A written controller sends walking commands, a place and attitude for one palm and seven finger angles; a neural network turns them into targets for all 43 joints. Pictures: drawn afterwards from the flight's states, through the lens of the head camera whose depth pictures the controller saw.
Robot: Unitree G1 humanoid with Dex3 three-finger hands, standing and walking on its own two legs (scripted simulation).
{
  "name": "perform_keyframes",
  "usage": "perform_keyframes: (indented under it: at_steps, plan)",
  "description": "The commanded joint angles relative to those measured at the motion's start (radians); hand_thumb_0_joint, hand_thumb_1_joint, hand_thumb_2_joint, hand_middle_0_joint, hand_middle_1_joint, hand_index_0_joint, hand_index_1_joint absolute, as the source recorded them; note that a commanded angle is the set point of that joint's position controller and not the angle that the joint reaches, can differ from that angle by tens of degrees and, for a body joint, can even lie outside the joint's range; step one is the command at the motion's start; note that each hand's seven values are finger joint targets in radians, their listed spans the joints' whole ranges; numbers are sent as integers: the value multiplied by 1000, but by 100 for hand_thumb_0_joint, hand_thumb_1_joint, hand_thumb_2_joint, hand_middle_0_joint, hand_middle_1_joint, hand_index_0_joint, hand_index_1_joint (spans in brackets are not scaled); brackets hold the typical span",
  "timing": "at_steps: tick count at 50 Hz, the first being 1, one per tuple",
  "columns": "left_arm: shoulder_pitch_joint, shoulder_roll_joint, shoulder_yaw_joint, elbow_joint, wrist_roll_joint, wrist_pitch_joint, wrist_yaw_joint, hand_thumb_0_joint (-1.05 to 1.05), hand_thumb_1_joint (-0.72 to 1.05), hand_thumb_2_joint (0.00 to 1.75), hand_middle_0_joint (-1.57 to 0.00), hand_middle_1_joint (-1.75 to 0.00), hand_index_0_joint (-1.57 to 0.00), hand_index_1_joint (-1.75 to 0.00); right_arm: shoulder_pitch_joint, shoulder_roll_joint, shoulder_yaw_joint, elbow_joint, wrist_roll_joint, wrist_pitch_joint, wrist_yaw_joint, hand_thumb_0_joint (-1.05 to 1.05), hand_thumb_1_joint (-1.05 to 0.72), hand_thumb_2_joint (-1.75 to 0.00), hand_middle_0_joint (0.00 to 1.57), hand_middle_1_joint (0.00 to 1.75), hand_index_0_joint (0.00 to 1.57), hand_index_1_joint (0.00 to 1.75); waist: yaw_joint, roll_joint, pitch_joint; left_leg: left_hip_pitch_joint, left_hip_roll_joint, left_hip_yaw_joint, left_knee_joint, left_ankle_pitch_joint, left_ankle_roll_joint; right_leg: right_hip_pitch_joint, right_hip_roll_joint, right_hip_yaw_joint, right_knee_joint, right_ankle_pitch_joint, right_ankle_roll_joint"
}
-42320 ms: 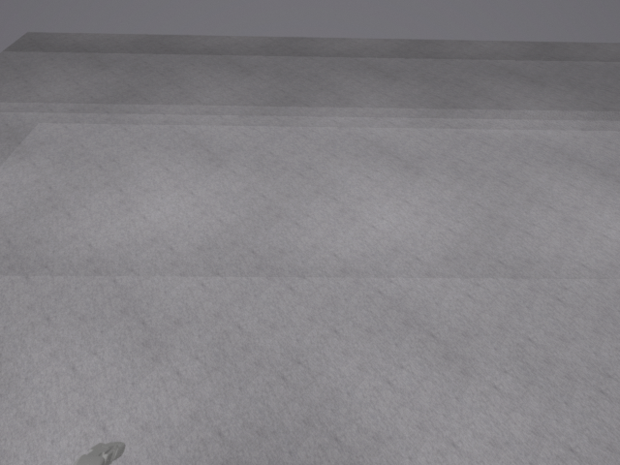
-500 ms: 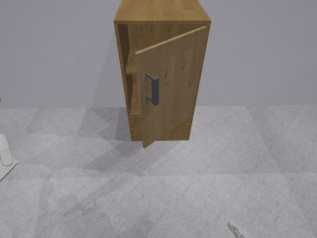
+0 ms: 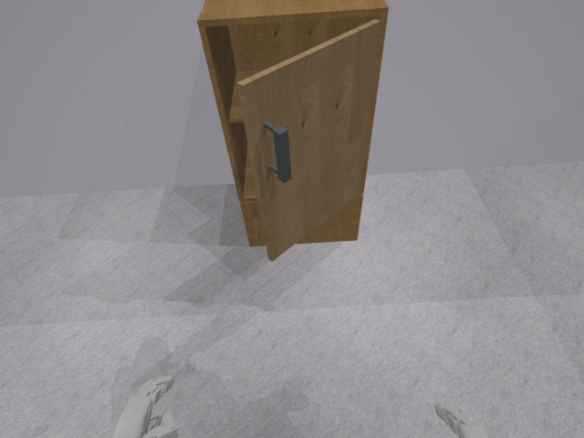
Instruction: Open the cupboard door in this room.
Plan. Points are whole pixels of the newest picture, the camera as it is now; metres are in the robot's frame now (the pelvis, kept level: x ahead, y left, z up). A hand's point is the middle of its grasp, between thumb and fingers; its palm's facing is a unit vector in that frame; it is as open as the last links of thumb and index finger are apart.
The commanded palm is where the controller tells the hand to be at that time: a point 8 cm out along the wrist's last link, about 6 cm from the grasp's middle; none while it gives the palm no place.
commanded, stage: let the arm hang, fingers relaxed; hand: left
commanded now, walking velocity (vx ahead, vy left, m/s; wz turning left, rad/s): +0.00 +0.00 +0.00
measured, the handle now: (276, 152) +0.71 +0.05 -0.02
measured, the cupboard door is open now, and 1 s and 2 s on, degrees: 41 41 41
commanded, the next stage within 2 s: look to check the result in 0.88 s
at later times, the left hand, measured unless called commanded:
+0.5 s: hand out of the picture -0.01 +0.20 -0.15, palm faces +0.02 -0.98 -0.22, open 7.3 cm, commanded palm none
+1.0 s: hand out of the picture -0.01 +0.20 -0.16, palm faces +0.02 -0.98 -0.17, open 7.4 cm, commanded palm none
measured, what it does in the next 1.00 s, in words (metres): stands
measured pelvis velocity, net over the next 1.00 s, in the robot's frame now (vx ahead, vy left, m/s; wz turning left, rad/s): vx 0.00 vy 0.04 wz -0.01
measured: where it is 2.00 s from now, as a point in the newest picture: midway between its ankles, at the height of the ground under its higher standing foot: outside the picture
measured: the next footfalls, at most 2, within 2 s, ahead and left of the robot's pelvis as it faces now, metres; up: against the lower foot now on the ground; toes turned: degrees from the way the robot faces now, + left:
none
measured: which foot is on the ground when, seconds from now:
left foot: down 0.00-1.00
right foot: down 0.00-1.00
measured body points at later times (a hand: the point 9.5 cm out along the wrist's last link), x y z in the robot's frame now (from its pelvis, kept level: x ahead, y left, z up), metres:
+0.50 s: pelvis +0.00 +0.02 +0.02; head +0.01 +0.01 +0.47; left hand -0.01 +0.25 -0.14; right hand -0.02 -0.20 -0.15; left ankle +0.04 +0.13 -0.72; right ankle +0.00 -0.09 -0.72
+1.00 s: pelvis +0.00 +0.04 +0.02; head +0.01 +0.04 +0.47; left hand -0.01 +0.25 -0.14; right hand -0.02 -0.18 -0.14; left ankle +0.04 +0.13 -0.72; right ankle +0.00 -0.09 -0.72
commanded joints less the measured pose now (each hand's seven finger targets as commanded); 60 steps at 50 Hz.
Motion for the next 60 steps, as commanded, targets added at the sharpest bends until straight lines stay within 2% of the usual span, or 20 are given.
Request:
perform_keyframes:
  at_steps: [1, 2, 3, 4, 5, 7, 8, 10, 13, 18, 29, 35, 39, 46, 47, 50, 52, 55, 60]
  plan:
    - [12, 196, 37, 107, -8, -68, 19, 0, 90, 90, -20, -30, -20, -30, 40, -72, -29, 18, 6, 7, -13, 0, -90, -90, 20, 30, 20, 30, 23, -200, -32, 22, 11, -30, 31, -62, 0, 111, -217, 245, -303, 599, -98]
    - [19, 182, 36, 155, -12, -71, 23, 0, 90, 90, -20, -30, -20, -30, 57, -59, -28, 48, 12, 4, -16, 0, -90, -90, 20, 30, 20, 30, 20, -150, -57, 52, 15, -30, -10, -22, -1, 154, -201, 217, -276, 678, -91]
    - [22, 166, 32, 199, -17, -72, 27, 0, 90, 90, -20, -30, -20, -30, 79, -48, -25, 81, 15, 1, -21, 0, -90, -90, 20, 30, 20, 30, 13, -109, -75, 102, 28, -37, -78, 69, 1, 164, -184, 188, -260, 667, -77]
    - [45, 117, 51, 212, -11, -73, 32, 0, 90, 90, -20, -30, -20, -30, 89, -39, -31, 100, 7, -2, -25, 0, -90, -90, 20, 30, 20, 30, 20, -43, -81, 161, 43, -46, -122, 219, 7, 142, -150, 153, -247, 629, -51]
    - [55, 99, 45, 234, -16, -69, 34, 0, 90, 90, -20, -30, -20, -30, 99, -30, -27, 127, 5, -3, -29, 0, -90, -90, 20, 30, 20, 30, 26, 23, -85, 199, 69, -56, -146, 300, 16, 126, -125, 119, -250, 529, -33]
    - [46, 92, 35, 284, -19, -55, 33, 0, 90, 90, -20, -30, -20, -30, 97, -16, -26, 169, 7, 2, -30, 0, -90, -90, 20, 30, 20, 30, 30, 85, -73, 192, 84, -83, -190, 232, 27, 112, -94, 102, -297, 277, -21]
    - [46, 90, 31, 310, -20, -52, 30, 0, 90, 90, -20, -30, -20, -30, 95, -20, -23, 186, 7, 3, -33, 0, -90, -90, 20, 30, 20, 30, 35, 86, -45, 175, 90, -94, -214, 192, 32, 108, -84, 97, -316, 210, -19]
    - [50, 87, 23, 360, -21, -51, 28, 0, 90, 90, -20, -30, -20, -30, 110, -21, -21, 218, 8, 4, -35, 0, -90, -90, 20, 30, 20, 30, 37, 11, -20, 165, 90, -99, -240, 160, 34, 116, -83, 91, -351, 170, -20]
    - [57, 90, 14, 418, -24, -54, 26, 0, 90, 90, -20, -30, -20, -30, 144, -28, -16, 260, 11, -1, -37, 0, -90, -90, 20, 30, 20, 30, 33, -15, -18, 184, 90, -94, -263, 170, 32, 130, -88, 88, -366, 173, -19]
    - [78, 87, 6, 477, -25, -50, 27, 0, 90, 90, -20, -30, -20, -30, 169, -23, -10, 303, 11, 0, -39, 0, -90, -90, 20, 30, 20, 30, 35, -39, 43, 168, 85, -90, -296, 106, 31, 102, -87, 89, -385, 107, -17]
    - [118, 57, 5, 508, -21, -51, 35, 0, 90, 90, -20, -30, -20, -30, 202, 5, -13, 329, 14, -6, -41, 0, -90, -90, 20, 30, 20, 30, 40, -49, 70, 159, 85, -91, -312, 78, 38, 77, -84, 77, -360, 109, -9]
    - [123, 41, 6, 507, -19, -52, 37, 0, 90, 90, -20, -30, -20, -30, 210, 21, -15, 330, 12, -11, -42, 0, -90, -90, 20, 30, 20, 30, 36, -28, 77, 148, 85, -93, -315, 90, 40, 78, -87, 77, -348, 133, -7]
    - [138, 33, 8, 508, -17, -51, 37, 0, 90, 90, -20, -30, -20, -30, 211, 21, -17, 325, 13, -10, -43, 0, -90, -90, 20, 30, 20, 30, 40, -27, 102, 131, 85, -101, -327, 39, 42, 62, -80, 76, -347, 110, -6]
    - [140, 33, 8, 503, -17, -53, 36, 0, 90, 90, -20, -30, -20, -30, 212, 12, -22, 319, 11, -14, -43, 0, -90, -90, 20, 30, 20, 30, 36, -21, 56, 151, 87, -109, -331, 42, 45, 78, -81, 75, -334, 129, -3]
    - [139, 32, 8, 506, -17, -52, 36, 0, 90, 90, -20, -30, -20, -30, 211, 11, -22, 318, 12, -14, -43, 0, -90, -90, 20, 30, 20, 30, 35, -7, 63, 149, 87, -110, -334, 36, 45, 74, -81, 73, -334, 128, -3]
    - [137, 36, 9, 508, -16, -53, 36, 0, 90, 90, -20, -30, -20, -30, 210, 7, -23, 317, 13, -16, -43, 0, -90, -90, 20, 30, 20, 30, 35, -28, 61, 152, 91, -115, -338, 48, 48, 78, -83, 70, -331, 136, -3]
    - [139, 34, 7, 509, -16, -52, 35, 0, 90, 90, -20, -30, -20, -30, 206, 5, -24, 317, 13, -15, -43, 0, -90, -90, 20, 30, 20, 30, 36, -23, 68, 153, 90, -113, -339, 42, 46, 73, -81, 71, -333, 132, -1]
    - [134, 44, 9, 511, -16, -55, 35, 0, 90, 90, -20, -30, -20, -30, 203, -3, -25, 316, 14, -18, -44, 0, -90, -90, 20, 30, 20, 30, 33, -19, 43, 175, 91, -109, -329, 85, 48, 84, -86, 75, -332, 154, -3]
    - [118, 62, 11, 508, -16, -58, 35, 0, 90, 90, -20, -30, -20, -30, 192, -18, -28, 315, 15, -20, -43, 0, -90, -90, 20, 30, 20, 30, 32, -41, 53, 179, 92, -109, -325, 108, 48, 85, -87, 76, -337, 161, -3]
